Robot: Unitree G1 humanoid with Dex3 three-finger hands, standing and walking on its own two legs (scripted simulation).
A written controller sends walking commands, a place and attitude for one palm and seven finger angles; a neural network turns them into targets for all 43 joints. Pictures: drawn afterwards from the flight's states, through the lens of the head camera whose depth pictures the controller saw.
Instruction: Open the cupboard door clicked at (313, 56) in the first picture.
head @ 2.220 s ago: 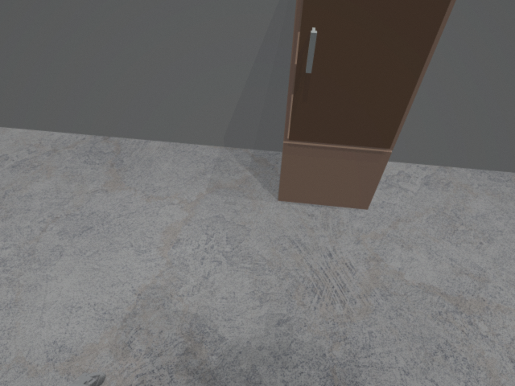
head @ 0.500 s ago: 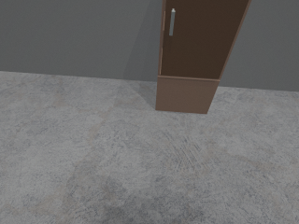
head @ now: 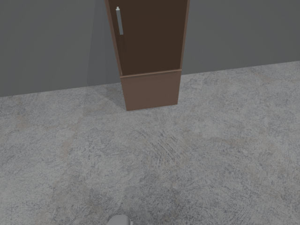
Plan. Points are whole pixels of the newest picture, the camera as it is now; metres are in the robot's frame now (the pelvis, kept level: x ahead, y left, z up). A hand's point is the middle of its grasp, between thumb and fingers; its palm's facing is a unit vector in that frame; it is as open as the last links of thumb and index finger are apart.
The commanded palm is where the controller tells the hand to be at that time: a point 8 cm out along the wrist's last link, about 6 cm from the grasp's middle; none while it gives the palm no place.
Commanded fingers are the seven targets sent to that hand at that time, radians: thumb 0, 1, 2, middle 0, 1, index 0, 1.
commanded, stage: walk to a spot facing it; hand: left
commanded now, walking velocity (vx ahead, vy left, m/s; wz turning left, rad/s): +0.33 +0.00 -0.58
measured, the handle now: (119, 20) +1.08 +0.27 +0.04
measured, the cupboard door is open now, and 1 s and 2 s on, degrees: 0 0 0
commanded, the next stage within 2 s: none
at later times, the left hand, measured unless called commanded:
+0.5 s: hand (76, 189) +0.25 +0.29 -0.18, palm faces -0.22 -0.96 -0.19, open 7.4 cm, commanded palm none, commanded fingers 0.00 0.90 0.90 -0.20 -0.30 -0.20 -0.30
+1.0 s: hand (128, 137) +0.48 +0.15 -0.19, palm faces -0.56 -0.80 -0.20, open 7.4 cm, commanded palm none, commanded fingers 0.00 0.90 0.90 -0.20 -0.30 -0.20 -0.30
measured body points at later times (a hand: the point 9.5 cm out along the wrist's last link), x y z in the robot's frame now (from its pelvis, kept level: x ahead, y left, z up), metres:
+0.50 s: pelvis +0.15 +0.10 +0.00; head +0.17 +0.14 +0.45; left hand +0.26 +0.35 -0.17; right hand +0.14 -0.15 -0.12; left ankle +0.14 +0.17 -0.75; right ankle +0.09 -0.04 -0.64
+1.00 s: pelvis +0.30 +0.05 -0.02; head +0.34 +0.03 +0.42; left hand +0.51 +0.19 -0.17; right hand +0.16 -0.14 -0.17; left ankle +0.31 +0.20 -0.64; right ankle +0.28 +0.00 -0.75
